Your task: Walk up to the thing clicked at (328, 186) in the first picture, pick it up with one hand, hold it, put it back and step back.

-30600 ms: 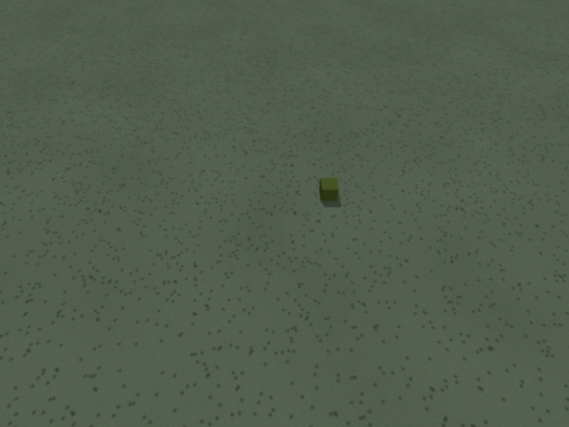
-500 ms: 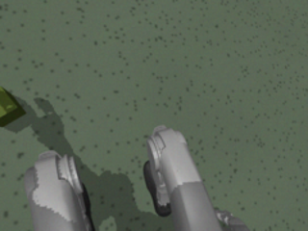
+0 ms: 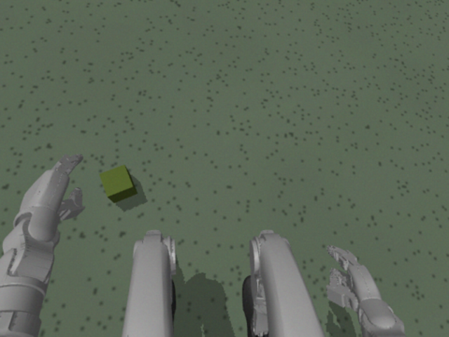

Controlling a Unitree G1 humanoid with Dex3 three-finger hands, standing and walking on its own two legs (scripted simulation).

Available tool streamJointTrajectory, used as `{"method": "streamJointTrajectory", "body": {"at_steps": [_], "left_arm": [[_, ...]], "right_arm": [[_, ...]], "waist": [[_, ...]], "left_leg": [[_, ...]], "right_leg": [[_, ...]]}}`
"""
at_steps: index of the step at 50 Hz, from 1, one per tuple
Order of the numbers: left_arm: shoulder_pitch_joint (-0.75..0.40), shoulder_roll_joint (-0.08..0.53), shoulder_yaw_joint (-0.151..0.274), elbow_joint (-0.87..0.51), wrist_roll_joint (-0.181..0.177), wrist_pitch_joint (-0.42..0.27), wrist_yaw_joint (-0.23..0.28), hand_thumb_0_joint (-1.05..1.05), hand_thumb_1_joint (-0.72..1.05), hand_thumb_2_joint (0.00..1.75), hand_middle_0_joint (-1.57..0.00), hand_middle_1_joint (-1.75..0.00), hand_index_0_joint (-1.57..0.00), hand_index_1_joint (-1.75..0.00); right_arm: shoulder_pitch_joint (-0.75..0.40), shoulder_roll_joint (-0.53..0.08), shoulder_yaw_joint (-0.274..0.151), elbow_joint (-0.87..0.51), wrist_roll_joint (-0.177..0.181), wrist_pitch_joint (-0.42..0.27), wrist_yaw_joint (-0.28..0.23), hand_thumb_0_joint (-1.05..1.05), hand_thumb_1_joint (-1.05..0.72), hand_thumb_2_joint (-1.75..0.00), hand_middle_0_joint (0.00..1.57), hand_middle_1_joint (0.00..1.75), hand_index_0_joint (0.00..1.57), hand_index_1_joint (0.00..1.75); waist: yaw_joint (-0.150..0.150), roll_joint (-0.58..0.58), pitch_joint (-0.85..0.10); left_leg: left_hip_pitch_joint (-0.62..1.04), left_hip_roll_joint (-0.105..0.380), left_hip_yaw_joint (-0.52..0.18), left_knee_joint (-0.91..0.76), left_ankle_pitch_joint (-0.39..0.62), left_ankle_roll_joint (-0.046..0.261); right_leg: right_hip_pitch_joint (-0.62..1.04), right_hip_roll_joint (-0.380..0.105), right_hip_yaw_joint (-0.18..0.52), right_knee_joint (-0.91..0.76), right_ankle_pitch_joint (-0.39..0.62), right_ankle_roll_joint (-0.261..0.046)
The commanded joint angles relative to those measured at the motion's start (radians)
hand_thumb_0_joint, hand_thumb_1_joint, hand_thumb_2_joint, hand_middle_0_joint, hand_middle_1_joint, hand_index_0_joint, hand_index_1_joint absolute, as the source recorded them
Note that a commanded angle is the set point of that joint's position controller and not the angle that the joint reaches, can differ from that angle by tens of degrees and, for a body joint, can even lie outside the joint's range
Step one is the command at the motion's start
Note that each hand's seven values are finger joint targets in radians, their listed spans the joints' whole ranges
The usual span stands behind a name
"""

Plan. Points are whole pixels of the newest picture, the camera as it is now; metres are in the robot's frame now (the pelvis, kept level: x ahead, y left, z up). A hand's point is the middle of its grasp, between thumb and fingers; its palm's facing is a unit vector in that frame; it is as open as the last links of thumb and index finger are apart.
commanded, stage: home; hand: left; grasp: from above
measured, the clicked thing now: (119, 184) +0.50 +0.29 -0.45
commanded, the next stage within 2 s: none
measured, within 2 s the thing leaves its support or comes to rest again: neither
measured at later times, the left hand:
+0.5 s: hand (46, 244) +0.26 +0.21 +0.10, palm faces +0.12 -0.96 -0.24, open 7.4 cm
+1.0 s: hand (11, 295) +0.21 +0.19 +0.18, palm faces +0.16 -0.97 -0.20, open 7.4 cm
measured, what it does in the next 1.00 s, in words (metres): rises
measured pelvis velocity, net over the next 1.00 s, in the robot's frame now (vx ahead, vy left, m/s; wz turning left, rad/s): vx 0.07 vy -0.01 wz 0.10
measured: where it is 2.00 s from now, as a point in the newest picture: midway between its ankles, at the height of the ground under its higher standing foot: (210, 327)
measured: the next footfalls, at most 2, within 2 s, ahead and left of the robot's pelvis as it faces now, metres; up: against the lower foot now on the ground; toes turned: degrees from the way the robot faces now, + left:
none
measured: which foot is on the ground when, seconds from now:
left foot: down 0.00-1.00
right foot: down 0.00-1.00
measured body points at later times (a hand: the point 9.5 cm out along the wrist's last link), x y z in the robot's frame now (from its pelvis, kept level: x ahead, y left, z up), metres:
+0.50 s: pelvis +0.05 +0.00 +0.18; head +0.13 +0.03 +0.62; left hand +0.25 +0.26 +0.12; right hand +0.22 -0.23 +0.09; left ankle +0.08 +0.13 -0.46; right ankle +0.08 -0.14 -0.46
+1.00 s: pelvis +0.07 -0.01 +0.22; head +0.09 +0.00 +0.67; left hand +0.20 +0.24 +0.19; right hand +0.28 -0.23 +0.17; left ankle +0.08 +0.13 -0.46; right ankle +0.08 -0.14 -0.46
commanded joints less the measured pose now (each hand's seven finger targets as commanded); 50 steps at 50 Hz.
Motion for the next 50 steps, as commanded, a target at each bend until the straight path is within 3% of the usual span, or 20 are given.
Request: {"method": "streamJointTrajectory", "body": {"at_steps": [1, 2, 7, 8, 9, 14, 20, 25, 31, 40, 46, 50], "left_arm": [[-0.068, 0.138, 0.071, -0.274, -0.122, 0.027, 0.049, 0.0, 0.9, 0.9, -0.2, -0.3, -0.2, -0.3], [-0.024, 0.108, 0.057, -0.287, -0.144, 0.043, 0.052, 0.0, 0.9, 0.9, -0.2, -0.3, -0.2, -0.3], [0.097, 0.071, 0.077, -0.412, -0.27, 0.113, 0.076, 0.0, 0.9, 0.9, -0.2, -0.3, -0.2, -0.3], [0.129, 0.053, 0.077, -0.402, -0.294, 0.128, 0.081, 0.0, 0.9, 0.9, -0.2, -0.3, -0.2, -0.3], [0.15, 0.023, 0.058, -0.41, -0.312, 0.14, 0.083, 0.0, 0.9, 0.9, -0.2, -0.3, -0.2, -0.3], [0.291, -0.041, 0.061, -0.506, -0.393, 0.206, 0.105, 0.0, 0.9, 0.9, -0.2, -0.3, -0.2, -0.3], [0.439, -0.123, 0.054, -0.567, -0.471, 0.254, 0.111, 0.0, 0.9, 0.9, -0.2, -0.3, -0.2, -0.3], [0.582, -0.163, 0.051, -0.647, -0.499, 0.286, 0.104, 0.0, 0.9, 0.9, -0.2, -0.3, -0.2, -0.3], [0.735, -0.197, 0.012, -0.746, -0.495, 0.314, 0.091, 0.0, 0.9, 0.9, -0.2, -0.3, -0.2, -0.3], [0.744, -0.198, 0.005, -0.774, -0.486, 0.317, 0.055, 0.0, 0.9, 0.9, -0.2, -0.3, -0.2, -0.3], [0.718, -0.193, 0.008, -0.778, -0.477, 0.307, 0.044, 0.0, 0.9, 0.9, -0.2, -0.3, -0.2, -0.3], [0.72, -0.189, 0.005, -0.788, -0.475, 0.303, 0.045, 0.0, 0.85, 0.87, -0.19, -0.29, -0.19, -0.29]], "right_arm": [[0.081, -0.152, -0.057, -0.099, 0.015, -0.058, -0.04, 0.0, -0.9, -0.9, 0.2, 0.3, 0.2, 0.3], [0.072, -0.148, -0.055, -0.108, 0.018, -0.065, -0.046, 0.0, -0.9, -0.9, 0.2, 0.3, 0.2, 0.3], [0.054, -0.13, -0.042, -0.135, 0.025, -0.095, -0.078, 0.0, -0.9, -0.9, 0.2, 0.3, 0.2, 0.3], [0.051, -0.124, -0.038, -0.135, 0.024, -0.101, -0.085, 0.0, -0.9, -0.9, 0.2, 0.3, 0.2, 0.3], [0.06, -0.119, -0.033, -0.132, 0.025, -0.107, -0.092, 0.0, -0.9, -0.9, 0.2, 0.3, 0.2, 0.3], [0.104, -0.095, -0.011, -0.146, 0.028, -0.138, -0.134, 0.0, -0.9, -0.9, 0.2, 0.3, 0.2, 0.3], [0.15, -0.075, 0.011, -0.141, 0.023, -0.188, -0.189, 0.0, -0.9, -0.9, 0.2, 0.3, 0.2, 0.3], [0.18, -0.062, 0.016, -0.169, 0.016, -0.219, -0.215, 0.0, -0.9, -0.9, 0.2, 0.3, 0.2, 0.3], [0.186, -0.054, 0.011, -0.203, 0.01, -0.247, -0.229, 0.0, -0.9, -0.9, 0.2, 0.3, 0.2, 0.3], [0.168, -0.071, -0.004, -0.202, -0.004, -0.286, -0.233, 0.0, -0.9, -0.9, 0.2, 0.3, 0.2, 0.3], [0.15, -0.073, -0.003, -0.196, -0.009, -0.305, -0.228, 0.0, -0.9, -0.9, 0.2, 0.3, 0.2, 0.3], [0.148, -0.074, -0.005, -0.192, -0.009, -0.311, -0.227, 0.0, -0.9, -0.9, 0.2, 0.3, 0.2, 0.3]], "waist": [[-0.022, 0.138, -0.478], [-0.025, 0.134, -0.454], [-0.016, 0.137, -0.458], [-0.028, 0.117, -0.423], [-0.037, 0.11, -0.388], [-0.023, 0.1, -0.373], [-0.018, 0.096, -0.283], [-0.002, 0.084, -0.194], [0.008, 0.052, -0.115], [0.003, -0.004, -0.019], [0.011, 0.015, -0.022], [0.014, 0.034, -0.035]], "left_leg": [[0.564, -0.012, 0.028, -0.375, 0.037, 0.043], [0.581, -0.013, 0.027, -0.402, 0.033, 0.041], [0.731, -0.017, 0.031, -0.508, 0.081, 0.037], [0.737, -0.016, 0.026, -0.532, 0.071, 0.037], [0.757, -0.014, 0.023, -0.563, 0.074, 0.037], [0.916, -0.014, 0.022, -0.683, 0.18, 0.03], [1.056, -0.013, 0.032, -0.817, 0.298, 0.024], [1.141, -0.019, 0.045, -0.932, 0.318, 0.023], [1.21, -0.031, 0.069, -1.003, 0.385, 0.026], [1.241, -0.038, 0.087, -1.043, 0.349, 0.034], [1.253, -0.045, 0.092, -1.052, 0.295, 0.033], [1.263, -0.044, 0.088, -1.053, 0.311, 0.03]], "right_leg": [[0.334, 0.024, -0.023, -0.342, 0.122, -0.067], [0.358, 0.023, -0.02, -0.369, 0.117, -0.067], [0.507, 0.019, -0.001, -0.484, 0.155, -0.064], [0.526, 0.02, -0.001, -0.511, 0.146, -0.061], [0.547, 0.018, 0.001, -0.537, 0.152, -0.06], [0.714, 0.019, -0.001, -0.661, 0.244, -0.06], [0.881, 0.024, -0.01, -0.793, 0.34, -0.055], [1.007, 0.03, -0.026, -0.913, 0.362, -0.051], [1.099, 0.037, -0.04, -1.005, 0.407, -0.049], [1.114, 0.031, -0.045, -1.063, 0.367, -0.036], [1.114, 0.023, -0.035, -1.074, 0.323, -0.034], [1.124, 0.023, -0.036, -1.065, 0.337, -0.036]]}}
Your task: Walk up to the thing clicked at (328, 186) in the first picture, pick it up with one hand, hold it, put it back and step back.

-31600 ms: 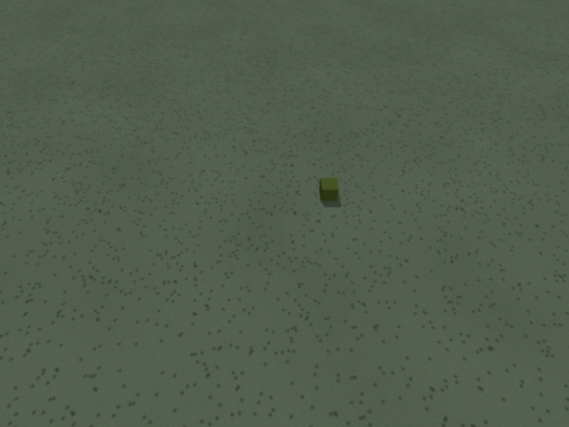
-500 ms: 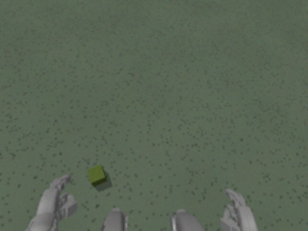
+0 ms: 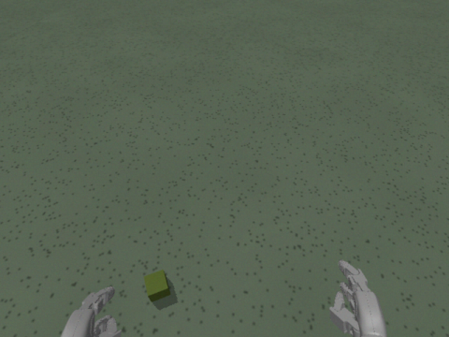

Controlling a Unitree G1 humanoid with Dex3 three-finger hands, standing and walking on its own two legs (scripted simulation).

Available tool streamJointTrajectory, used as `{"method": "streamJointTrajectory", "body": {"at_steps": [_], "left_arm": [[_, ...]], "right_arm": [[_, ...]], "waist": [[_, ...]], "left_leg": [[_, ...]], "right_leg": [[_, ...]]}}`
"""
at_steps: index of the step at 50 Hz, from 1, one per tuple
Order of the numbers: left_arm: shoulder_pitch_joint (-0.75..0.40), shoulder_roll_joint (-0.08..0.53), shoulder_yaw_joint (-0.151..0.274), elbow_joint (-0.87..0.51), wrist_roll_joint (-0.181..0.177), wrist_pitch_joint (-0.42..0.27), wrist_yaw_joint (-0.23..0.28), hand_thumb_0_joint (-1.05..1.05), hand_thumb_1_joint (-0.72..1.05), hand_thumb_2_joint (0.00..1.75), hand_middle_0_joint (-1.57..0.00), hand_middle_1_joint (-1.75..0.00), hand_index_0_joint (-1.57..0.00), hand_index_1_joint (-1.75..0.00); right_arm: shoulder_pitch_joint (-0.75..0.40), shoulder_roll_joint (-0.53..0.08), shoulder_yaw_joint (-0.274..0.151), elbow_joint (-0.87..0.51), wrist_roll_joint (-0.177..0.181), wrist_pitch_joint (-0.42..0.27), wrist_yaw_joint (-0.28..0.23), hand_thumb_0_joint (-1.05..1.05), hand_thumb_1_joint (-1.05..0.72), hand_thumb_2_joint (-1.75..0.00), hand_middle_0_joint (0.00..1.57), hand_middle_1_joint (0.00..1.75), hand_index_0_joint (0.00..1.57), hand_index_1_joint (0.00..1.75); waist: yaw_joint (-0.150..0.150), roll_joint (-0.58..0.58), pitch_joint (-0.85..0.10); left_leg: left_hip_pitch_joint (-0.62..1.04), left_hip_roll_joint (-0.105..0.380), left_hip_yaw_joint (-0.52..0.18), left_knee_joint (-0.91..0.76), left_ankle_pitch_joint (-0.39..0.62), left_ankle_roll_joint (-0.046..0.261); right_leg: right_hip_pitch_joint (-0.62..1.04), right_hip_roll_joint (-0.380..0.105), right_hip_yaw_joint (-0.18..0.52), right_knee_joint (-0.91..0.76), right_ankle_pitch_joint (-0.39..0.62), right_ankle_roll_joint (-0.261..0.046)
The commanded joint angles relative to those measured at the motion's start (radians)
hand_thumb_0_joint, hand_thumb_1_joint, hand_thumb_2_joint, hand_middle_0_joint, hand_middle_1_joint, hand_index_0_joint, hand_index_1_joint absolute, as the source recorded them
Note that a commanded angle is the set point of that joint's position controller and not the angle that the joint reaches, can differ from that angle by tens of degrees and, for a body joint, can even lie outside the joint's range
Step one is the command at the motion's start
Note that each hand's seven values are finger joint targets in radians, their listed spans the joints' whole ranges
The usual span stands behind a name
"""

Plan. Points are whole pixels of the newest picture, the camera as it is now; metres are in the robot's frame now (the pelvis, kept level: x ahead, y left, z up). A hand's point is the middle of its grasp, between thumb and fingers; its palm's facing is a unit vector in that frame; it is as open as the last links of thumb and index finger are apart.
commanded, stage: home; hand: left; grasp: from above
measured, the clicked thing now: (157, 285) +0.45 +0.26 -0.68
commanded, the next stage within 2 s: stand in 1.72 s
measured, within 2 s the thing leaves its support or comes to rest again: neither
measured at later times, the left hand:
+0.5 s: hand (120, 331) +0.17 +0.18 -0.05, palm faces +0.04 -0.98 -0.20, open 8.2 cm
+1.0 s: hand (118, 331) +0.17 +0.18 -0.04, palm faces +0.04 -0.98 -0.21, open 8.2 cm
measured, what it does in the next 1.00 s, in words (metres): stands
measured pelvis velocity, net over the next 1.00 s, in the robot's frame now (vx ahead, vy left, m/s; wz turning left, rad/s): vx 0.00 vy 0.00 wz -0.01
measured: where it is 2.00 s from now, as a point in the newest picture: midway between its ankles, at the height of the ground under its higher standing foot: outside the picture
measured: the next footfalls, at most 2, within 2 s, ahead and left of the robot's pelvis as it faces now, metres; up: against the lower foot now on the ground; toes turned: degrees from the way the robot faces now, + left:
none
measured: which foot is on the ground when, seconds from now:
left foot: down 0.00-1.00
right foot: down 0.00-1.00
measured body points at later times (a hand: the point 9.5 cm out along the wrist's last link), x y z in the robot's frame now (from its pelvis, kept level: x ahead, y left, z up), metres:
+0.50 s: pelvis +0.00 +0.00 +0.00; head +0.02 +0.00 +0.45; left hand +0.16 +0.23 -0.03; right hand +0.16 -0.25 -0.07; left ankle +0.02 +0.13 -0.68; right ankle -0.01 -0.14 -0.68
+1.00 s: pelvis +0.00 +0.00 +0.00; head +0.02 +0.00 +0.45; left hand +0.16 +0.23 -0.03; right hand +0.17 -0.24 -0.06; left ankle +0.02 +0.13 -0.68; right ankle -0.01 -0.14 -0.68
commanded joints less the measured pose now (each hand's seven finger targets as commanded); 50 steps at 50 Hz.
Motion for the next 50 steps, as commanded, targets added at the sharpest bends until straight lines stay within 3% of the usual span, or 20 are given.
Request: {"method": "streamJointTrajectory", "body": {"at_steps": [1, 6, 8, 18, 24, 26, 30, 32, 42, 47, 50], "left_arm": [[-0.041, 0.113, 0.056, -0.208, 0.005, -0.057, 0.014, 0.0, 0.86, 0.87, -0.2, -0.29, -0.2, -0.29], [-0.015, 0.112, 0.062, -0.198, 0.005, -0.058, 0.02, 0.0, 0.78, 0.83, -0.19, -0.28, -0.19, -0.28], [-0.023, 0.103, 0.045, -0.197, 0.004, -0.057, 0.018, 0.0, 0.8, 0.84, -0.19, -0.28, -0.19, -0.28], [-0.012, 0.105, 0.058, -0.19, -0.002, -0.059, 0.019, 0.0, 0.73, 0.8, -0.18, -0.27, -0.18, -0.27], [-0.028, 0.119, 0.065, -0.2, 0.0, -0.056, 0.018, 0.0, 0.75, 0.81, -0.18, -0.27, -0.18, -0.27], [-0.023, 0.102, 0.05, -0.193, -0.003, -0.053, 0.015, 0.0, 0.72, 0.79, -0.18, -0.27, -0.18, -0.27], [-0.024, 0.12, 0.067, -0.21, 0.0, -0.052, 0.017, 0.0, 0.78, 0.83, -0.19, -0.28, -0.19, -0.28], [-0.024, 0.105, 0.05, -0.207, 0.0, -0.054, 0.015, 0.0, 0.73, 0.8, -0.18, -0.27, -0.18, -0.27], [-0.031, 0.118, 0.055, -0.208, 0.002, -0.053, 0.017, 0.0, 0.75, 0.81, -0.18, -0.27, -0.18, -0.27], [-0.015, 0.121, 0.055, -0.215, -0.002, -0.052, 0.018, 0.0, 0.74, 0.81, -0.18, -0.27, -0.18, -0.27], [-0.007, 0.12, 0.052, -0.207, -0.002, -0.05, 0.019, 0.0, 0.83, 0.86, -0.19, -0.29, -0.19, -0.29]], "right_arm": [[-0.05, -0.12, -0.049, -0.14, 0.003, -0.061, -0.014, 0.0, -0.9, -0.9, 0.2, 0.3, 0.2, 0.3], [-0.045, -0.118, -0.048, -0.137, 0.001, -0.061, -0.017, 0.0, -0.9, -0.9, 0.2, 0.3, 0.2, 0.3], [-0.045, -0.119, -0.047, -0.137, 0.003, -0.059, -0.016, 0.0, -0.9, -0.9, 0.2, 0.3, 0.2, 0.3], [-0.038, -0.12, -0.052, -0.13, 0.002, -0.062, -0.018, 0.0, -0.9, -0.9, 0.2, 0.3, 0.2, 0.3], [-0.046, -0.124, -0.053, -0.134, 0.004, -0.06, -0.016, 0.0, -0.9, -0.9, 0.2, 0.3, 0.2, 0.3], [-0.043, -0.118, -0.052, -0.134, 0.004, -0.061, -0.016, 0.0, -0.9, -0.9, 0.2, 0.3, 0.2, 0.3], [-0.042, -0.121, -0.055, -0.133, 0.004, -0.063, -0.017, 0.0, -0.9, -0.9, 0.2, 0.3, 0.2, 0.3], [-0.038, -0.119, -0.054, -0.133, 0.004, -0.063, -0.016, 0.0, -0.9, -0.9, 0.2, 0.3, 0.2, 0.3], [-0.047, -0.124, -0.054, -0.136, 0.004, -0.062, -0.016, 0.0, -0.9, -0.9, 0.2, 0.3, 0.2, 0.3], [-0.043, -0.125, -0.055, -0.137, 0.005, -0.059, -0.016, 0.0, -0.9, -0.9, 0.2, 0.3, 0.2, 0.3], [-0.037, -0.127, -0.056, -0.14, 0.004, -0.056, -0.017, 0.0, -0.9, -0.9, 0.2, 0.3, 0.2, 0.3]], "waist": [[-0.018, 0.011, -0.075], [-0.012, -0.002, -0.094], [-0.018, 0.004, -0.085], [-0.013, -0.005, -0.092], [-0.006, -0.008, -0.058], [-0.014, 0.003, -0.067], [-0.009, 0.002, -0.081], [-0.015, 0.0, -0.091], [-0.011, 0.014, -0.059], [-0.009, 0.013, -0.075], [-0.014, -0.001, -0.093]], "left_leg": [[0.138, -0.045, 0.038, -0.158, 0.157, 0.04], [0.141, -0.047, 0.041, -0.136, 0.209, 0.042], [0.14, -0.046, 0.044, -0.14, 0.199, 0.042], [0.142, -0.04, 0.036, -0.141, 0.227, 0.039], [0.129, -0.037, 0.035, -0.159, 0.165, 0.039], [0.131, -0.04, 0.037, -0.154, 0.171, 0.04], [0.136, -0.04, 0.041, -0.149, 0.179, 0.039], [0.14, -0.038, 0.036, -0.149, 0.188, 0.039], [0.124, -0.032, 0.023, -0.17, 0.143, 0.035], [0.133, -0.035, 0.031, -0.152, 0.191, 0.035], [0.14, -0.036, 0.032, -0.143, 0.211, 0.037]], "right_leg": [[0.007, 0.044, -0.018, -0.169, 0.172, -0.016], [0.025, 0.041, -0.015, -0.164, 0.226, -0.012], [0.014, 0.042, -0.013, -0.167, 0.217, -0.014], [0.028, 0.048, -0.019, -0.156, 0.234, -0.015], [0.011, 0.048, -0.019, -0.169, 0.171, -0.017], [0.012, 0.047, -0.017, -0.169, 0.184, -0.014], [0.016, 0.044, -0.014, -0.17, 0.19, -0.016], [0.017, 0.047, -0.015, -0.16, 0.198, -0.016], [-0.003, 0.051, -0.025, -0.154, 0.149, -0.021], [0.012, 0.048, -0.019, -0.148, 0.19, -0.02], [0.016, 0.047, -0.016, -0.149, 0.211, -0.019]]}}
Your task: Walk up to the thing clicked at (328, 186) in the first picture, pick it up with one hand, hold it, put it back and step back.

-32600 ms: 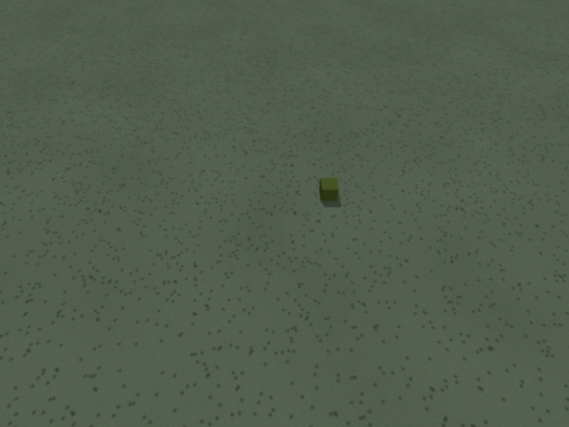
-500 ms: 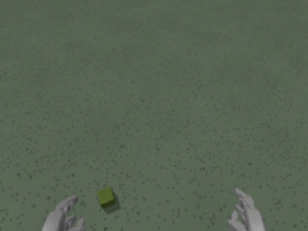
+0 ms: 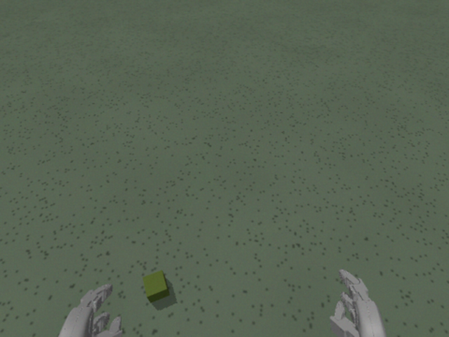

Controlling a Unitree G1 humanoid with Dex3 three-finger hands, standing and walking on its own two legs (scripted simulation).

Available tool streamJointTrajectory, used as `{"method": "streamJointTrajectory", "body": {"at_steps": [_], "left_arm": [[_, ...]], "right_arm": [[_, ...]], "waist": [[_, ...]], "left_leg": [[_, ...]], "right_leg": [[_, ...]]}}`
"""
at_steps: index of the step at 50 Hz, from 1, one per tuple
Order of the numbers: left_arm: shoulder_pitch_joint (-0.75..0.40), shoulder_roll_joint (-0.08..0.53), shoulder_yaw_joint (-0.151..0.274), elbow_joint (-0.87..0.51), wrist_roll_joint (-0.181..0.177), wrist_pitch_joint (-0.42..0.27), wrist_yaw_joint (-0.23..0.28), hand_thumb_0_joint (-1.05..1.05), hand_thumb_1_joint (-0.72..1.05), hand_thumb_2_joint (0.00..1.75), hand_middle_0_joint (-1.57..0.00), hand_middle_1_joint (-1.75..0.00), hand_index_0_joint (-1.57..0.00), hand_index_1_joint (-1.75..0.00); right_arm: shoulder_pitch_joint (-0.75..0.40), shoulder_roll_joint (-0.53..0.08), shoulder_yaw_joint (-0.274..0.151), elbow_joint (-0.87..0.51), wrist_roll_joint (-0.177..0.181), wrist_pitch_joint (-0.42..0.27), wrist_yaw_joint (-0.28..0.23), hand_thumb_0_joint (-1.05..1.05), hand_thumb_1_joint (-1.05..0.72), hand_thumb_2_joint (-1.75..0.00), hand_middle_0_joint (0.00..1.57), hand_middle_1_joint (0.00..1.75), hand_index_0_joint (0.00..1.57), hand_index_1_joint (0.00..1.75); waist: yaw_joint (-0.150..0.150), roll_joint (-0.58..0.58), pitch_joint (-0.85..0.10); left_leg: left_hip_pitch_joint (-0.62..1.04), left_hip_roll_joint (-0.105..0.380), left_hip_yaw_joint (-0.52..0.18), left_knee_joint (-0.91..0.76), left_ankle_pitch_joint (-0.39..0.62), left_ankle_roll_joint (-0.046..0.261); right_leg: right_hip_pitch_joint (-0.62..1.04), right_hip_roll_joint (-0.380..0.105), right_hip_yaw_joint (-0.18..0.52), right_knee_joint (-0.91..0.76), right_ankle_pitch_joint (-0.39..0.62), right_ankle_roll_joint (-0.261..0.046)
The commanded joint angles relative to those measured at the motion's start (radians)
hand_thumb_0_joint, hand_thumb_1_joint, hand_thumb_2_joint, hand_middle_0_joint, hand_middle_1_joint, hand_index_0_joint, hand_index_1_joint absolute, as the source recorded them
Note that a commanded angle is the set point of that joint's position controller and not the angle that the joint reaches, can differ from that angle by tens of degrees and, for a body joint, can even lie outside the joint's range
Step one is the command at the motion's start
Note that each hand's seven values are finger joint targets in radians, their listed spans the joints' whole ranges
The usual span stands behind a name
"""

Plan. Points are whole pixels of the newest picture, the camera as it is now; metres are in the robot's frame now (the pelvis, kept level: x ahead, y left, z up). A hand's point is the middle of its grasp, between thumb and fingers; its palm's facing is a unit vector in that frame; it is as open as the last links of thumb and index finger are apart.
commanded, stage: home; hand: left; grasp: from above
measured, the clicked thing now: (156, 286) +0.44 +0.26 -0.67
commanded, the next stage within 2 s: stand in 0.72 s
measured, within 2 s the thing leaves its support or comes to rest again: neither
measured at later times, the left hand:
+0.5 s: hand (117, 336) +0.16 +0.18 -0.04, palm faces +0.05 -0.98 -0.21, open 7.5 cm
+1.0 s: hand out of the picture +0.14 +0.22 -0.09, palm faces +0.01 -0.94 -0.33, open 7.4 cm
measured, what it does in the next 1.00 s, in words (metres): stands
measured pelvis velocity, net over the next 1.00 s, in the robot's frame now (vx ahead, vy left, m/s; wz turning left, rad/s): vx -0.01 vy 0.00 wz -0.01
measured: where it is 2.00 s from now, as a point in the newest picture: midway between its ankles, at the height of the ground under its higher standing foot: outside the picture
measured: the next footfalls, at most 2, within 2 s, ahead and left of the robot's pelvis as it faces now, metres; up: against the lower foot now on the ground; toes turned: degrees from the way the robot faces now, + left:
none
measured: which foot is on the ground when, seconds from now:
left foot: down 0.00-1.00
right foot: down 0.00-1.00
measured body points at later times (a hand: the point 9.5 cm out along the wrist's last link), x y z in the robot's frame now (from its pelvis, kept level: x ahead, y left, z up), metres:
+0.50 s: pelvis +0.00 +0.00 +0.00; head +0.02 +0.00 +0.45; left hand +0.16 +0.23 -0.03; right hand +0.16 -0.25 -0.06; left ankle +0.02 +0.13 -0.68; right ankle -0.01 -0.14 -0.68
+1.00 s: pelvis -0.01 +0.00 +0.02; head +0.02 +0.00 +0.47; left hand +0.14 +0.27 -0.07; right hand +0.13 -0.27 -0.09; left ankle +0.02 +0.13 -0.68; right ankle -0.01 -0.14 -0.68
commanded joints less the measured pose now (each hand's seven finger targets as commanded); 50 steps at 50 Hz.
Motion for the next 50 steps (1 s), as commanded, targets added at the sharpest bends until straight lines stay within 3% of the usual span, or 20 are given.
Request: {"method": "streamJointTrajectory", "body": {"at_steps": [1, 7, 11, 12, 14, 16, 17, 18, 20, 23, 24, 32, 36, 37, 40, 41, 42, 43, 47, 50], "left_arm": [[-0.02, 0.102, 0.055, -0.195, 0.0, -0.049, 0.013, 0.0, 0.79, 0.83, -0.19, -0.28, -0.19, -0.28], [-0.01, 0.121, 0.075, -0.182, 0.005, -0.047, 0.018, 0.0, 0.85, 0.87, -0.19, -0.29, -0.19, -0.29], [0.0, 0.073, 0.037, -0.169, 0.001, -0.041, 0.013, 0.0, 0.89, 0.89, -0.2, -0.29, -0.2, -0.3], [-0.029, 0.113, 0.072, -0.217, -0.002, -0.046, 0.016, 0.0, 0.87, 0.88, -0.2, -0.29, -0.2, -0.29], [-0.02, 0.095, 0.048, -0.175, 0.007, -0.046, 0.014, 0.0, 0.88, 0.89, -0.2, -0.29, -0.2, -0.29], [-0.025, 0.128, 0.076, -0.191, 0.006, -0.048, 0.019, 0.0, 0.9, 0.9, -0.2, -0.3, -0.2, -0.3], [-0.018, 0.084, 0.036, -0.18, 0.006, -0.044, 0.015, 0.0, 0.89, 0.9, -0.2, -0.3, -0.2, -0.3], [-0.027, 0.127, 0.077, -0.199, 0.006, -0.045, 0.019, 0.0, 0.9, 0.9, -0.2, -0.3, -0.2, -0.3], [-0.02, 0.092, 0.04, -0.19, 0.002, -0.044, 0.014, 0.0, 0.9, 0.9, -0.2, -0.3, -0.2, -0.3], [-0.032, 0.09, 0.041, -0.203, -0.004, -0.043, 0.013, 0.0, 0.9, 0.9, -0.2, -0.3, -0.2, -0.3], [-0.019, 0.118, 0.072, -0.209, -0.002, -0.045, 0.019, 0.0, 0.9, 0.9, -0.2, -0.3, -0.2, -0.3], [-0.016, 0.092, 0.041, -0.209, -0.006, -0.052, 0.014, 0.0, 0.9, 0.9, -0.2, -0.3, -0.2, -0.3], [-0.012, 0.114, 0.059, -0.189, -0.002, -0.048, 0.019, 0.0, 0.9, 0.9, -0.2, -0.3, -0.2, -0.3], [0.003, 0.079, 0.036, -0.184, -0.003, -0.047, 0.015, 0.0, 0.9, 0.9, -0.2, -0.3, -0.2, -0.3], [-0.003, 0.124, 0.074, -0.191, 0.003, -0.049, 0.021, 0.0, 0.9, 0.9, -0.2, -0.3, -0.2, -0.3], [-0.31, 0.195, 0.049, 0.16, 0.115, -0.268, 0.059, 0.0, 0.9, 0.9, -0.2, -0.3, -0.2, -0.3], [-0.176, 0.209, 0.074, 0.328, 0.119, -0.338, 0.051, 0.0, 0.9, 0.9, -0.2, -0.3, -0.2, -0.3], [-0.181, 0.219, 0.069, 0.374, 0.122, -0.372, 0.044, 0.0, 0.9, 0.9, -0.2, -0.3, -0.2, -0.3], [-0.268, 0.214, 0.056, 0.549, 0.102, -0.419, 0.027, 0.0, 0.9, 0.9, -0.2, -0.3, -0.2, -0.3], [-0.29, 0.202, 0.053, 0.678, 0.094, -0.439, 0.032, 0.0, 0.9, 0.9, -0.2, -0.3, -0.2, -0.3]], "right_arm": [[-0.06, -0.132, -0.053, -0.157, 0.002, -0.056, -0.015, 0.0, -0.9, -0.9, 0.2, 0.3, 0.2, 0.3], [-0.059, -0.134, -0.057, -0.157, 0.001, -0.051, -0.017, 0.0, -0.9, -0.9, 0.2, 0.3, 0.2, 0.3], [-0.057, -0.127, -0.053, -0.16, 0.004, -0.05, -0.016, 0.0, -0.9, -0.9, 0.2, 0.3, 0.2, 0.3], [-0.06, -0.131, -0.056, -0.157, 0.003, -0.05, -0.014, 0.0, -0.9, -0.9, 0.2, 0.3, 0.2, 0.3], [-0.061, -0.128, -0.055, -0.155, 0.001, -0.048, -0.015, 0.0, -0.9, -0.9, 0.2, 0.3, 0.2, 0.3], [-0.063, -0.134, -0.057, -0.164, 0.002, -0.047, -0.016, 0.0, -0.9, -0.9, 0.2, 0.3, 0.2, 0.3], [-0.063, -0.126, -0.052, -0.167, 0.003, -0.048, -0.014, 0.0, -0.9, -0.9, 0.2, 0.3, 0.2, 0.3], [-0.066, -0.131, -0.056, -0.166, 0.003, -0.047, -0.016, 0.0, -0.9, -0.9, 0.2, 0.3, 0.2, 0.3], [-0.069, -0.128, -0.052, -0.169, 0.002, -0.049, -0.015, 0.0, -0.9, -0.9, 0.2, 0.3, 0.2, 0.3], [-0.066, -0.13, -0.052, -0.172, 0.005, -0.051, -0.013, 0.0, -0.9, -0.9, 0.2, 0.3, 0.2, 0.3], [-0.066, -0.135, -0.057, -0.169, 0.005, -0.047, -0.015, 0.0, -0.9, -0.9, 0.2, 0.3, 0.2, 0.3], [-0.058, -0.129, -0.051, -0.172, 0.005, -0.045, -0.013, 0.0, -0.9, -0.9, 0.2, 0.3, 0.2, 0.3], [-0.062, -0.138, -0.056, -0.17, 0.005, -0.042, -0.015, 0.0, -0.9, -0.9, 0.2, 0.3, 0.2, 0.3], [-0.059, -0.123, -0.051, -0.17, 0.004, -0.044, -0.013, 0.0, -0.9, -0.9, 0.2, 0.3, 0.2, 0.3], [-0.062, -0.136, -0.06, -0.174, 0.005, -0.04, -0.016, 0.0, -0.9, -0.9, 0.2, 0.3, 0.2, 0.3], [-0.113, -0.238, -0.084, 0.083, -0.119, 0.061, 0.044, 0.0, -0.9, -0.9, 0.2, 0.3, 0.2, 0.3], [-0.123, -0.256, -0.109, 0.082, -0.114, 0.104, 0.077, 0.0, -0.9, -0.9, 0.2, 0.3, 0.2, 0.3], [-0.107, -0.26, -0.113, 0.063, -0.122, 0.123, 0.093, 0.0, -0.9, -0.9, 0.2, 0.3, 0.2, 0.3], [-0.121, -0.227, -0.109, 0.144, -0.057, 0.146, 0.157, 0.0, -0.9, -0.9, 0.2, 0.3, 0.2, 0.3], [-0.144, -0.229, -0.118, 0.194, -0.055, 0.161, 0.169, 0.0, -0.9, -0.9, 0.2, 0.3, 0.2, 0.3]], "waist": [[-0.01, 0.005, -0.095], [-0.004, -0.011, -0.089], [-0.009, -0.003, -0.091], [0.001, 0.028, -0.095], [-0.012, 0.013, -0.076], [-0.009, 0.0, -0.081], [-0.013, -0.002, -0.071], [0.0, 0.016, -0.066], [-0.012, -0.002, -0.063], [-0.011, 0.02, -0.064], [0.0, 0.014, -0.07], [-0.012, 0.008, -0.104], [-0.013, -0.011, -0.063], [-0.012, 0.001, -0.09], [-0.005, -0.001, -0.074], [0.07, -0.044, 0.153], [0.081, -0.105, 0.068], [0.049, -0.108, 0.065], [0.056, -0.073, 0.012], [0.064, -0.029, 0.033]], "left_leg": [[0.144, -0.038, 0.023, -0.151, 0.237, 0.035], [0.135, -0.041, 0.03, -0.141, 0.239, 0.038], [0.141, -0.04, 0.028, -0.147, 0.249, 0.036], [0.142, -0.04, 0.026, -0.152, 0.244, 0.034], [0.135, -0.038, 0.022, -0.155, 0.236, 0.034], [0.13, -0.042, 0.026, -0.15, 0.213, 0.038], [0.126, -0.041, 0.029, -0.154, 0.204, 0.037], [0.115, -0.041, 0.028, -0.16, 0.174, 0.036], [0.123, -0.04, 0.023, -0.161, 0.175, 0.037], [0.116, -0.039, 0.021, -0.168, 0.154, 0.034], [0.116, -0.037, 0.019, -0.167, 0.155, 0.034], [0.13, -0.04, 0.023, -0.148, 0.21, 0.036], [0.118, -0.04, 0.026, -0.145, 0.197, 0.039], [0.123, -0.041, 0.027, -0.142, 0.215, 0.036], [0.116, -0.039, 0.024, -0.147, 0.205, 0.035], [0.152, 0.015, -0.008, -0.238, 0.406, 0.084], [0.207, -0.001, 0.02, -0.215, 0.391, 0.098], [0.21, -0.014, 0.02, -0.214, 0.342, 0.097], [0.345, -0.02, 0.012, -0.281, 0.324, 0.089], [0.387, 0.016, -0.034, -0.357, 0.32, 0.093]], "right_leg": [[0.022, 0.043, -0.026, -0.152, 0.23, -0.021], [0.024, 0.039, -0.022, -0.159, 0.239, -0.018], [0.025, 0.04, -0.025, -0.154, 0.246, -0.019], [0.03, 0.04, -0.026, -0.152, 0.237, -0.021], [0.016, 0.043, -0.031, -0.151, 0.23, -0.02], [0.014, 0.04, -0.024, -0.163, 0.213, -0.018], [0.005, 0.041, -0.026, -0.163, 0.205, -0.018], [0.005, 0.039, -0.025, -0.164, 0.175, -0.022], [0.007, 0.041, -0.029, -0.164, 0.176, -0.02], [-0.004, 0.044, -0.029, -0.157, 0.156, -0.023], [0.004, 0.043, -0.029, -0.158, 0.155, -0.024], [0.014, 0.043, -0.025, -0.149, 0.209, -0.022], [0.001, 0.041, -0.025, -0.158, 0.2, -0.019], [0.011, 0.041, -0.025, -0.152, 0.216, -0.02], [0.004, 0.043, -0.028, -0.153, 0.201, -0.021], [0.167, -0.025, 0.041, -0.171, 0.233, -0.069], [0.205, -0.046, 0.104, -0.224, 0.241, -0.1], [0.183, -0.045, 0.13, -0.249, 0.227, -0.12], [0.247, -0.062, 0.119, -0.254, 0.279, -0.085], [0.258, -0.049, 0.084, -0.263, 0.256, -0.062]]}}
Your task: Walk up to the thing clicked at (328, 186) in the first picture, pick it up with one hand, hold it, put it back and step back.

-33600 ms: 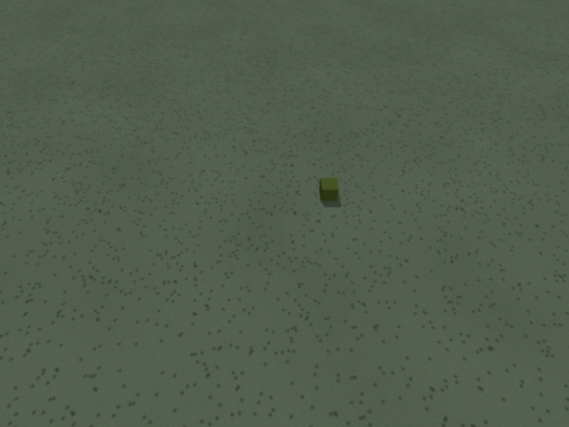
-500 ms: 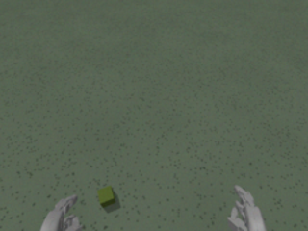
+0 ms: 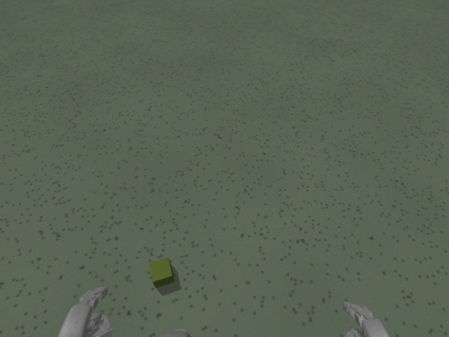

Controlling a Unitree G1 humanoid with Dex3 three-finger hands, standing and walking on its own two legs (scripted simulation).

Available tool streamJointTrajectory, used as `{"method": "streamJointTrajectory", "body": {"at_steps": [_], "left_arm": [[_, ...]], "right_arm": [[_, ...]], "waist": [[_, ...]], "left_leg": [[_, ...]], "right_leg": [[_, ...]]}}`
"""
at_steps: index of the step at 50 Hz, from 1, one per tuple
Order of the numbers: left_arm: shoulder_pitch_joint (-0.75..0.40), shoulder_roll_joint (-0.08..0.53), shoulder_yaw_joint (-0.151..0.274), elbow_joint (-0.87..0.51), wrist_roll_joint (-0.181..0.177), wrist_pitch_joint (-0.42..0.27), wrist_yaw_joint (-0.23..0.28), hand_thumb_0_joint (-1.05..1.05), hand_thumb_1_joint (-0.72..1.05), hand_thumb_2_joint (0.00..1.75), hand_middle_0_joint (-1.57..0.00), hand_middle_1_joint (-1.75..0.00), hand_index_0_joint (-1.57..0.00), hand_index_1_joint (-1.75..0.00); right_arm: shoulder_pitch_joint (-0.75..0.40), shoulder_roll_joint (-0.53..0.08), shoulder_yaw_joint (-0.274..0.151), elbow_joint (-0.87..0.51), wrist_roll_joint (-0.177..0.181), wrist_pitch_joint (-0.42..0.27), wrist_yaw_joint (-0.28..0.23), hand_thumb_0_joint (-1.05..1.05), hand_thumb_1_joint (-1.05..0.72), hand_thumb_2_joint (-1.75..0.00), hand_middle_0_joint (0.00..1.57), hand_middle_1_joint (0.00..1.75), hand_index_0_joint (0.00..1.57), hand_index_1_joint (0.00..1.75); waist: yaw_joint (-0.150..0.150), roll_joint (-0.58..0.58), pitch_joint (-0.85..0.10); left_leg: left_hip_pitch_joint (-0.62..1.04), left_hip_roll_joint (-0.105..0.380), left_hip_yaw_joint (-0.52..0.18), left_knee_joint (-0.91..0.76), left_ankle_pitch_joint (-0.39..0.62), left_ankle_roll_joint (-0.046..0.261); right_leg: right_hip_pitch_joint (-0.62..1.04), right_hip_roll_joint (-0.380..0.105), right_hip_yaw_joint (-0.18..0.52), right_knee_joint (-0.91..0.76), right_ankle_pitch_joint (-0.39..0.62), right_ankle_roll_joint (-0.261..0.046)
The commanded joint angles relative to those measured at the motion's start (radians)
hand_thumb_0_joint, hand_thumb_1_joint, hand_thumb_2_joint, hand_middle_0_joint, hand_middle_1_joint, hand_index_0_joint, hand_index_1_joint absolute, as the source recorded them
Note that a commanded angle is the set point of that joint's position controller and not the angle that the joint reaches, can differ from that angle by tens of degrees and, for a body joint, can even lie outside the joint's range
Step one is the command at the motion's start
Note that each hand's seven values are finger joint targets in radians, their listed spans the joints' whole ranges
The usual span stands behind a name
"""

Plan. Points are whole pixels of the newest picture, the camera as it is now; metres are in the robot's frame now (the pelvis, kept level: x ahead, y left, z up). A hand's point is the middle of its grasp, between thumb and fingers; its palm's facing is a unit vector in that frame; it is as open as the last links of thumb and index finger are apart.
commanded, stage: stand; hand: left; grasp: from above
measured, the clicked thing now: (162, 272) +0.45 +0.26 -0.69
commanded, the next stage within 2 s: none
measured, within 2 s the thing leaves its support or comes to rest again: neither
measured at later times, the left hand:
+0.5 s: hand out of the picture +0.04 +0.24 -0.12, palm faces +0.03 -0.95 -0.32, open 7.4 cm
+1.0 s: hand out of the picture +0.04 +0.25 -0.12, palm faces +0.01 -0.94 -0.33, open 7.4 cm
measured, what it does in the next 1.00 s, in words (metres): stands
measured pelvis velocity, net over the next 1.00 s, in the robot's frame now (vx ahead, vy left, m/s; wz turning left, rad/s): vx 0.00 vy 0.00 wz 0.00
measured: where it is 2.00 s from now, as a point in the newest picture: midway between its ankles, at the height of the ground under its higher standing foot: outside the picture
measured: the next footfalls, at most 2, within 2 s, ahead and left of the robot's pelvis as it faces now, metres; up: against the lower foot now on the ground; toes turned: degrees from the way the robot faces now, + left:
none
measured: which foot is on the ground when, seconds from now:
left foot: down 0.00-1.00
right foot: down 0.00-1.00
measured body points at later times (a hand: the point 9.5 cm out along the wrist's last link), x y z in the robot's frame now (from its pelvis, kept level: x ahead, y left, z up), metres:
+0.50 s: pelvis +0.00 +0.01 +0.04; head -0.01 +0.01 +0.49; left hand +0.04 +0.29 -0.10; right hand +0.06 -0.27 -0.10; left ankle +0.02 +0.13 -0.70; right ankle +0.00 -0.14 -0.70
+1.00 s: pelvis +0.00 +0.00 +0.05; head +0.00 +0.00 +0.50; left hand +0.04 +0.29 -0.09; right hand +0.06 -0.29 -0.09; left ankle +0.02 +0.13 -0.70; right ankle +0.00 -0.14 -0.70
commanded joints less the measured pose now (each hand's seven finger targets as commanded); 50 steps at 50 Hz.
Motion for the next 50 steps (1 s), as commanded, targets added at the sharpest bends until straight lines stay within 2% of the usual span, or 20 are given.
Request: {"method": "streamJointTrajectory", "body": {"at_steps": [1, 5, 7, 10, 12, 13, 15, 17, 19, 20, 22, 29, 33, 35, 41, 50], "left_arm": [[-0.017, 0.142, 0.066, 0.075, -0.003, -0.09, 0.02, 0.0, 0.9, 0.9, -0.2, -0.3, -0.2, -0.3], [-0.039, 0.156, 0.07, 0.205, -0.001, -0.118, 0.019, 0.0, 0.9, 0.9, -0.2, -0.3, -0.2, -0.3], [-0.043, 0.165, 0.07, 0.259, -0.007, -0.127, 0.02, 0.0, 0.9, 0.9, -0.2, -0.3, -0.2, -0.3], [-0.037, 0.164, 0.065, 0.333, -0.015, -0.13, 0.024, 0.0, 0.9, 0.9, -0.2, -0.3, -0.2, -0.3], [-0.046, 0.169, 0.062, 0.374, -0.016, -0.126, 0.025, 0.0, 0.9, 0.9, -0.2, -0.3, -0.2, -0.3], [-0.049, 0.17, 0.061, 0.394, -0.017, -0.125, 0.025, 0.0, 0.9, 0.9, -0.2, -0.3, -0.2, -0.3], [-0.039, 0.166, 0.057, 0.435, -0.018, -0.121, 0.023, 0.0, 0.9, 0.9, -0.2, -0.3, -0.2, -0.3], [-0.047, 0.169, 0.055, 0.467, -0.018, -0.121, 0.02, 0.0, 0.9, 0.9, -0.2, -0.3, -0.2, -0.3], [-0.045, 0.169, 0.052, 0.495, -0.018, -0.119, 0.019, 0.0, 0.9, 0.9, -0.2, -0.3, -0.2, -0.3], [-0.043, 0.172, 0.051, 0.509, -0.017, -0.121, 0.018, 0.0, 0.9, 0.9, -0.2, -0.3, -0.2, -0.3], [-0.057, 0.177, 0.051, 0.525, -0.016, -0.124, 0.017, 0.0, 0.9, 0.9, -0.2, -0.3, -0.2, -0.3], [-0.073, 0.188, 0.044, 0.567, -0.016, -0.127, 0.013, 0.0, 0.9, 0.9, -0.2, -0.3, -0.2, -0.3], [-0.078, 0.195, 0.044, 0.583, -0.019, -0.13, 0.014, 0.0, 0.9, 0.9, -0.2, -0.3, -0.2, -0.3], [-0.08, 0.203, 0.043, 0.589, -0.02, -0.131, 0.012, 0.0, 0.9, 0.9, -0.2, -0.3, -0.2, -0.3], [-0.091, 0.205, 0.041, 0.602, -0.022, -0.127, 0.008, 0.0, 0.9, 0.9, -0.2, -0.3, -0.2, -0.3], [-0.102, 0.212, 0.038, 0.607, -0.026, -0.132, 0.004, 0.0, 0.9, 0.9, -0.2, -0.3, -0.2, -0.3]], "right_arm": [[-0.042, -0.17, -0.076, -0.041, 0.012, -0.014, 0.006, 0.0, -0.9, -0.9, 0.2, 0.3, 0.2, 0.3], [-0.03, -0.163, -0.072, 0.022, 0.019, 0.011, -0.001, 0.0, -0.9, -0.9, 0.2, 0.3, 0.2, 0.3], [-0.018, -0.162, -0.072, 0.052, 0.023, 0.017, -0.004, 0.0, -0.9, -0.9, 0.2, 0.3, 0.2, 0.3], [-0.008, -0.176, -0.07, 0.099, 0.026, 0.021, -0.01, 0.0, -0.9, -0.9, 0.2, 0.3, 0.2, 0.3], [-0.019, -0.178, -0.066, 0.12, 0.028, 0.028, -0.012, 0.0, -0.9, -0.9, 0.2, 0.3, 0.2, 0.3], [-0.014, -0.183, -0.064, 0.134, 0.028, 0.027, -0.014, 0.0, -0.9, -0.9, 0.2, 0.3, 0.2, 0.3], [-0.023, -0.194, -0.062, 0.16, 0.031, 0.03, -0.014, 0.0, -0.9, -0.9, 0.2, 0.3, 0.2, 0.3], [-0.02, -0.196, -0.06, 0.181, 0.034, 0.031, -0.015, 0.0, -0.9, -0.9, 0.2, 0.3, 0.2, 0.3], [-0.034, -0.204, -0.061, 0.195, 0.035, 0.035, -0.015, 0.0, -0.9, -0.9, 0.2, 0.3, 0.2, 0.3], [-0.036, -0.201, -0.058, 0.202, 0.037, 0.035, -0.014, 0.0, -0.9, -0.9, 0.2, 0.3, 0.2, 0.3], [-0.034, -0.2, -0.058, 0.215, 0.039, 0.034, -0.013, 0.0, -0.9, -0.9, 0.2, 0.3, 0.2, 0.3], [-0.039, -0.204, -0.052, 0.249, 0.04, 0.04, -0.007, 0.0, -0.9, -0.9, 0.2, 0.3, 0.2, 0.3], [-0.046, -0.207, -0.052, 0.261, 0.042, 0.041, -0.006, 0.0, -0.9, -0.9, 0.2, 0.3, 0.2, 0.3], [-0.047, -0.204, -0.048, 0.267, 0.043, 0.041, -0.003, 0.0, -0.9, -0.9, 0.2, 0.3, 0.2, 0.3], [-0.05, -0.218, -0.043, 0.275, 0.043, 0.041, -0.002, 0.0, -0.9, -0.9, 0.2, 0.3, 0.2, 0.3], [-0.059, -0.229, -0.033, 0.287, 0.048, 0.037, 0.0, 0.0, -0.9, -0.9, 0.2, 0.3, 0.2, 0.3]], "waist": [[0.007, 0.053, -0.127], [-0.01, 0.013, -0.064], [-0.018, -0.003, -0.079], [-0.016, 0.028, -0.074], [-0.018, 0.026, -0.031], [-0.02, 0.029, -0.03], [-0.012, 0.053, 0.001], [-0.015, 0.053, 0.01], [-0.011, 0.066, 0.026], [-0.01, 0.053, 0.034], [-0.015, 0.035, 0.022], [-0.022, 0.037, 0.061], [-0.021, 0.021, 0.034], [-0.022, 0.011, 0.054], [-0.024, 0.035, 0.054], [-0.025, 0.029, 0.02]], "left_leg": [[0.168, 0.052, -0.088, -0.218, 0.221, 0.084], [0.165, 0.037, -0.062, -0.261, 0.21, 0.071], [0.236, 0.038, -0.053, -0.262, 0.285, 0.066], [0.267, 0.053, -0.064, -0.316, 0.352, 0.064], [0.27, 0.06, -0.071, -0.374, 0.288, 0.061], [0.278, 0.068, -0.076, -0.394, 0.317, 0.061], [0.276, 0.075, -0.089, -0.449, 0.249, 0.056], [0.284, 0.079, -0.092, -0.486, 0.224, 0.051], [0.28, 0.082, -0.1, -0.524, 0.158, 0.048], [0.282, 0.081, -0.099, -0.53, 0.167, 0.046], [0.31, 0.082, -0.09, -0.528, 0.209, 0.044], [0.301, 0.078, -0.09, -0.566, 0.135, 0.037], [0.325, 0.083, -0.083, -0.559, 0.192, 0.038], [0.323, 0.08, -0.082, -0.565, 0.172, 0.035], [0.297, 0.087, -0.088, -0.584, 0.133, 0.035], [0.347, 0.089, -0.075, -0.563, 0.227, 0.034]], "right_leg": [[0.098, -0.019, 0.042, -0.205, 0.216, -0.056], [0.157, -0.039, 0.064, -0.3, 0.263, -0.06], [0.176, -0.054, 0.076, -0.328, 0.329, -0.063], [0.236, -0.052, 0.062, -0.363, 0.39, -0.054], [0.234, -0.046, 0.059, -0.409, 0.339, -0.049], [0.261, -0.045, 0.055, -0.41, 0.359, -0.047], [0.272, -0.04, 0.046, -0.445, 0.301, -0.041], [0.293, -0.041, 0.047, -0.468, 0.289, -0.038], [0.3, -0.038, 0.041, -0.489, 0.259, -0.035], [0.308, -0.043, 0.044, -0.5, 0.265, -0.036], [0.312, -0.051, 0.05, -0.517, 0.279, -0.037], [0.301, -0.048, 0.047, -0.562, 0.22, -0.027], [0.316, -0.059, 0.056, -0.579, 0.262, -0.03], [0.301, -0.057, 0.058, -0.587, 0.228, -0.029], [0.313, -0.057, 0.058, -0.586, 0.232, -0.031], [0.316, -0.064, 0.061, -0.592, 0.29, -0.032]]}}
